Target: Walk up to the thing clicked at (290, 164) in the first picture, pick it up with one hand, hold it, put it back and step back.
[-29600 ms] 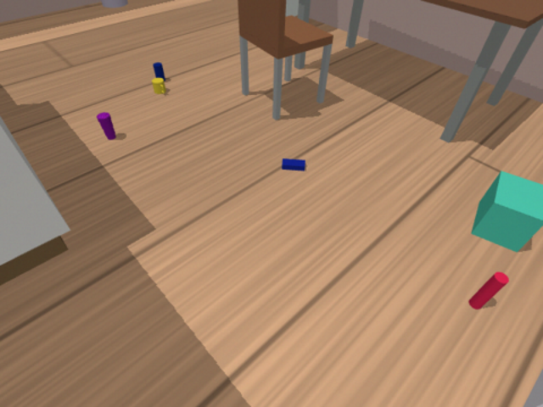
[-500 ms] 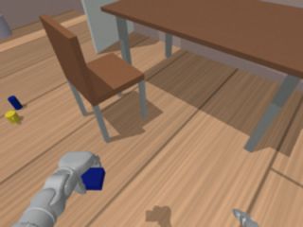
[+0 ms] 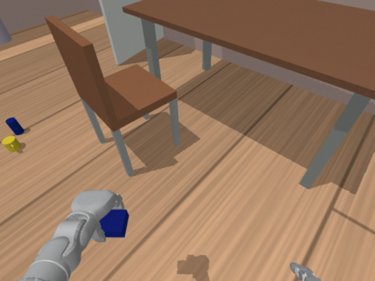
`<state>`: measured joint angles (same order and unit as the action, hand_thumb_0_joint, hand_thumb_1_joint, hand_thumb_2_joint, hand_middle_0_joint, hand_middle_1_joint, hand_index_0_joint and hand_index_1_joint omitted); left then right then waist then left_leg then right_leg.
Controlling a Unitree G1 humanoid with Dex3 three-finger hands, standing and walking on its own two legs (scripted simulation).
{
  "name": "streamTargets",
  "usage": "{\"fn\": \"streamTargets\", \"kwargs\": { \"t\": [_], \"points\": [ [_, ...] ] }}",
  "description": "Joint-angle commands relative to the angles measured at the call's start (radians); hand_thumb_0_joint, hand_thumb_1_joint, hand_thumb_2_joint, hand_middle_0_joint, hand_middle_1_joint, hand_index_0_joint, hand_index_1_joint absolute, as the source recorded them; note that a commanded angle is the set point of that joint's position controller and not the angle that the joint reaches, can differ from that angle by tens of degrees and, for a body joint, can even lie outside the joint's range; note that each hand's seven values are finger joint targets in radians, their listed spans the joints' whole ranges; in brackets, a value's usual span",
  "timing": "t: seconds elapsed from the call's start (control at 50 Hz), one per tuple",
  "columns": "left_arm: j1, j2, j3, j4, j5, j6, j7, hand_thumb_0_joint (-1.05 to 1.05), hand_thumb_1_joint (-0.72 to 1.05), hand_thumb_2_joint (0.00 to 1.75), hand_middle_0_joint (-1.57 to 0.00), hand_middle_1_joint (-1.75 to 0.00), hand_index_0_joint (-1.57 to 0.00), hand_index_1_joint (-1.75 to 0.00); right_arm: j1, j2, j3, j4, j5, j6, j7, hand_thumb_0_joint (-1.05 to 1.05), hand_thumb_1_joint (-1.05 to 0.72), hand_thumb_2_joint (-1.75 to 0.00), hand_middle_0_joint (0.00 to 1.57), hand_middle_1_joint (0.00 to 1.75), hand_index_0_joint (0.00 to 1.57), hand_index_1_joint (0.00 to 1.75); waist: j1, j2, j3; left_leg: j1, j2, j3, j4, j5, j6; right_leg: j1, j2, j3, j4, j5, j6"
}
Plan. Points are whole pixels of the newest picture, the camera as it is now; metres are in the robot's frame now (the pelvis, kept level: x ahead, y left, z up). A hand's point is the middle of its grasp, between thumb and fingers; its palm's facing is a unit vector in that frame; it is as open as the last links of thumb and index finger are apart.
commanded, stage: crouch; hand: left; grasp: from above
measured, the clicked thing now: (99, 223) +0.30 +0.23 -0.08
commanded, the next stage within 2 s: lower in 1.84 s
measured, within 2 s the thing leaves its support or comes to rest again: neither
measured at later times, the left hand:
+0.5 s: hand (118, 231) +0.35 +0.24 -0.26, palm faces -0.41 +0.06 -0.91, open 8.4 cm
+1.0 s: hand (131, 246) +0.38 +0.24 -0.48, palm faces -0.46 +0.01 -0.89, open 8.4 cm
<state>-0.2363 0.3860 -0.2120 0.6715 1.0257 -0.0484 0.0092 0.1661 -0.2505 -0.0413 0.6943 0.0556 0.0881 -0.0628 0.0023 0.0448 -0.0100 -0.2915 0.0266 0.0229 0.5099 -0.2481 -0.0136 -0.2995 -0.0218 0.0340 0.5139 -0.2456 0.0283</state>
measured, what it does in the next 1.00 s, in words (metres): lowers itself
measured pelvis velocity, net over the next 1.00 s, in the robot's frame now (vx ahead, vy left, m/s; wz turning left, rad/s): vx -0.07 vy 0.01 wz -0.03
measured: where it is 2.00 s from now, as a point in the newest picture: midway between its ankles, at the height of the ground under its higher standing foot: outside the picture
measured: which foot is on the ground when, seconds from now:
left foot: down 0.00-1.00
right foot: down 0.00-1.00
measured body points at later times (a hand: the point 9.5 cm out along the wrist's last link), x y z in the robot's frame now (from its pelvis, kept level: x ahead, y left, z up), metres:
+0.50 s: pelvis -0.05 +0.01 -0.15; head +0.09 +0.03 +0.28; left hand +0.36 +0.23 -0.21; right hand +0.01 -0.28 -0.26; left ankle +0.01 +0.13 -0.74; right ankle +0.01 -0.14 -0.74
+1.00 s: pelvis -0.07 +0.01 -0.32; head +0.16 +0.05 +0.07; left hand +0.40 +0.24 -0.43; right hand -0.01 -0.27 -0.44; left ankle +0.01 +0.13 -0.74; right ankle +0.01 -0.14 -0.74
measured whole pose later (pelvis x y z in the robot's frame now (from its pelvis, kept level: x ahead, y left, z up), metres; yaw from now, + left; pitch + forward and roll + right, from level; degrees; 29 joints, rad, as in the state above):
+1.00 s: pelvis -0.07 +0.01 -0.32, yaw -1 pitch +38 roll -6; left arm -0.84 0.55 0.02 1.29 1.26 -0.15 0.38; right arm 0.17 -0.24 -0.03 0.73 -0.10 -0.06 0.05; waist -0.19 0.03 -0.17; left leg -2.02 0.00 -0.08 2.01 -0.66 0.00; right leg -1.96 -0.01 0.00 1.95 -0.66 0.06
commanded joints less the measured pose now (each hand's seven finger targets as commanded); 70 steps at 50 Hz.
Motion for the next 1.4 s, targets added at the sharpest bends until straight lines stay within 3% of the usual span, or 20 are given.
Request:
{"fn": "streamTargets", "kwargs": {
  "t": [0.0,0.1,0.28,0.34,0.4,0.44,0.52,0.54,0.58,0.66,0.72,0.8,0.94,0.96,1.0,1.1,1.16,1.22,1.26,1.38],
  "points": [
    [-0.307,0.174,0.092,-0.079,0.016,-0.006,0.104,0.00,0.78,0.45,-1.12,-0.37,-1.14,-0.35,-0.045,-0.126,-0.046,-0.106,-0.008,-0.034,0.002,0.00,-0.89,-0.90,0.20,0.30,0.20,0.30,-0.024,-0.093,-0.197,0.076,-0.047,0.016,-0.014,0.171,0.024,-0.012,0.036,-0.033,-0.057,0.143,-0.023],
    [-0.413,0.166,0.074,0.068,0.054,-0.030,0.179,0.00,0.81,0.43,-1.15,-0.38,-1.17,-0.36,-0.014,-0.133,-0.051,-0.077,-0.025,-0.028,0.015,0.00,-0.89,-0.90,0.20,0.30,0.20,0.30,-0.057,-0.089,-0.203,-0.065,-0.048,0.010,0.106,0.096,0.019,-0.160,0.033,-0.036,0.050,0.081,-0.027],
    [-0.685,0.193,0.104,0.220,0.176,-0.059,0.372,0.00,0.78,0.42,-1.11,-0.43,-1.14,-0.39,0.096,-0.158,-0.080,-0.054,-0.068,-0.055,0.041,0.00,-0.90,-0.90,0.20,0.30,0.20,0.30,-0.104,0.062,-0.514,-0.434,-0.035,0.001,0.541,0.005,0.006,-0.581,0.038,-0.044,0.476,0.003,-0.048],
    [-0.749,0.222,0.125,0.325,0.181,-0.037,0.407,0.00,0.79,0.41,-1.11,-0.41,-1.15,-0.37,0.123,-0.168,-0.082,-0.034,-0.077,-0.064,0.033,0.00,-0.90,-0.90,0.20,0.30,0.20,0.30,-0.121,0.059,-0.555,-0.555,-0.028,-0.019,0.632,-0.028,0.013,-0.708,0.046,-0.059,0.579,-0.031,-0.052],
    [-0.759,0.242,0.144,0.408,0.162,-0.016,0.416,0.00,0.74,0.41,-1.08,-0.40,-1.11,-0.37,0.135,-0.175,-0.087,-0.027,-0.089,-0.084,0.028,0.00,-0.89,-0.89,0.20,0.30,0.20,0.30,-0.116,0.054,-0.576,-0.689,-0.020,-0.056,0.689,-0.132,0.008,-0.833,0.045,-0.072,0.681,-0.117,-0.058],
    [-0.803,0.251,0.150,0.382,0.150,-0.002,0.409,0.00,0.73,0.41,-1.08,-0.38,-1.11,-0.35,0.155,-0.182,-0.092,-0.029,-0.093,-0.091,0.026,0.00,-0.89,-0.89,0.20,0.30,0.20,0.30,-0.125,0.081,-0.689,-0.716,-0.017,-0.062,0.748,-0.136,0.009,-0.867,0.043,-0.075,0.745,-0.123,-0.059],
    [-0.819,0.253,0.161,0.389,0.133,0.011,0.385,0.00,0.77,0.41,-1.13,-0.33,-1.15,-0.32,0.160,-0.179,-0.098,-0.021,-0.097,-0.104,0.025,0.00,-0.89,-0.90,0.20,0.30,0.20,0.30,-0.128,0.095,-0.778,-0.797,-0.019,-0.070,0.844,-0.152,0.011,-0.957,0.042,-0.084,0.852,-0.144,-0.065],
    [-0.824,0.290,0.181,0.392,0.138,0.012,0.380,0.00,0.77,0.42,-1.12,-0.36,-1.14,-0.34,0.167,-0.184,-0.097,-0.018,-0.099,-0.105,0.025,0.00,-0.89,-0.90,0.20,0.30,0.20,0.30,-0.130,0.092,-0.778,-0.825,-0.019,-0.077,0.859,-0.174,0.009,-0.981,0.040,-0.087,0.878,-0.162,-0.066],
    [-0.839,0.267,0.173,0.418,0.128,0.008,0.366,0.00,0.77,0.41,-1.12,-0.36,-1.14,-0.33,0.168,-0.181,-0.093,-0.019,-0.102,-0.109,0.027,0.00,-0.89,-0.90,0.20,0.30,0.20,0.30,-0.151,0.093,-0.729,-0.886,-0.019,-0.091,0.891,-0.248,0.007,-1.072,0.036,-0.090,0.914,-0.218,-0.065],
    [-0.874,0.344,0.219,0.408,0.144,-0.023,0.361,0.00,0.74,0.42,-1.10,-0.34,-1.12,-0.32,0.176,-0.186,-0.085,-0.024,-0.104,-0.116,0.034,0.00,-0.89,-0.89,0.20,0.30,0.20,0.30,-0.163,0.068,-0.753,-1.019,-0.031,-0.089,0.984,-0.329,0.021,-1.136,0.034,-0.094,0.988,-0.291,-0.065],
    [-0.902,0.327,0.214,0.425,0.156,-0.054,0.363,0.00,0.77,0.42,-1.11,-0.35,-1.14,-0.33,0.183,-0.191,-0.075,-0.009,-0.115,-0.131,0.048,0.00,-0.89,-0.89,0.20,0.30,0.20,0.30,-0.193,0.081,-0.758,-1.076,-0.034,-0.095,1.065,-0.310,0.024,-1.233,0.028,-0.098,1.055,-0.275,-0.064],
    [-0.954,0.416,0.264,0.397,0.197,-0.095,0.387,0.00,0.80,0.48,-1.14,-0.38,-1.16,-0.36,0.202,-0.207,-0.065,0.001,-0.128,-0.145,0.069,0.00,-0.89,-0.90,0.20,0.30,0.20,0.30,-0.192,0.151,-0.835,-1.082,-0.035,-0.105,1.142,-0.261,0.015,-1.318,0.021,-0.107,1.145,-0.247,-0.065],
    [-0.998,0.409,0.276,0.426,0.227,-0.098,0.436,0.00,0.77,0.47,-1.13,-0.37,-1.15,-0.36,0.229,-0.220,-0.064,0.022,-0.157,-0.161,0.112,0.00,-0.90,-0.90,0.20,0.30,0.20,0.30,-0.208,0.246,-0.914,-1.050,-0.033,-0.083,1.277,-0.115,0.014,-1.401,0.018,-0.122,1.254,-0.154,-0.064],
    [-1.004,0.428,0.282,0.415,0.225,-0.096,0.441,0.00,0.77,0.48,-1.14,-0.36,-1.15,-0.35,0.225,-0.215,-0.063,0.020,-0.158,-0.161,0.116,0.00,-0.90,-0.90,0.20,0.30,0.20,0.30,-0.197,0.246,-0.923,-1.075,-0.036,-0.069,1.298,-0.121,0.018,-1.388,0.023,-0.120,1.258,-0.148,-0.063],
    [-1.004,0.402,0.272,0.443,0.221,-0.093,0.435,0.00,0.81,0.50,-1.16,-0.37,-1.17,-0.36,0.226,-0.215,-0.060,0.023,-0.165,-0.161,0.125,0.00,-0.90,-0.90,0.20,0.30,0.20,0.30,-0.216,0.255,-0.888,-1.117,-0.036,-0.071,1.317,-0.130,0.016,-1.412,0.020,-0.125,1.286,-0.151,-0.064],
    [-1.030,0.446,0.288,0.458,0.212,-0.090,0.424,0.00,0.83,0.53,-1.18,-0.39,-1.19,-0.38,0.227,-0.222,-0.064,0.019,-0.168,-0.156,0.140,0.00,-0.90,-0.90,0.20,0.30,0.20,0.30,-0.219,0.230,-0.887,-1.176,-0.033,-0.061,1.377,-0.148,0.024,-1.420,0.029,-0.130,1.324,-0.149,-0.060],
    [-0.997,0.416,0.272,0.518,0.201,-0.091,0.415,0.00,0.87,0.54,-1.20,-0.42,-1.21,-0.40,0.222,-0.207,-0.056,0.019,-0.170,-0.154,0.147,0.00,-0.90,-0.90,0.20,0.30,0.20,0.30,-0.234,0.182,-0.825,-1.252,-0.033,-0.052,1.417,-0.164,0.032,-1.420,0.033,-0.126,1.335,-0.145,-0.054],
    [-1.017,0.493,0.302,0.527,0.215,-0.105,0.407,0.00,0.86,0.52,-1.19,-0.41,-1.21,-0.39,0.221,-0.224,-0.052,0.022,-0.171,-0.149,0.149,0.00,-0.90,-0.90,0.20,0.30,0.20,0.30,-0.224,0.202,-0.826,-1.292,-0.034,-0.050,1.450,-0.157,0.032,-1.434,0.035,-0.127,1.375,-0.139,-0.055],
    [-1.013,0.477,0.293,0.543,0.219,-0.113,0.404,0.00,0.85,0.51,-1.18,-0.42,-1.20,-0.40,0.218,-0.222,-0.048,0.017,-0.175,-0.146,0.157,0.00,-0.90,-0.90,0.20,0.30,0.20,0.30,-0.231,0.203,-0.803,-1.308,-0.033,-0.051,1.460,-0.172,0.031,-1.453,0.038,-0.133,1.389,-0.153,-0.057],
    [-1.047,0.527,0.318,0.583,0.240,-0.138,0.414,0.00,0.86,0.47,-1.17,-0.41,-1.20,-0.38,0.218,-0.236,-0.036,0.019,-0.181,-0.142,0.170,0.00,-0.90,-0.90,0.20,0.30,0.20,0.30,-0.239,0.225,-0.789,-1.340,-0.033,-0.057,1.497,-0.208,0.029,-1.519,0.039,-0.146,1.442,-0.190,-0.061]
  ]
}}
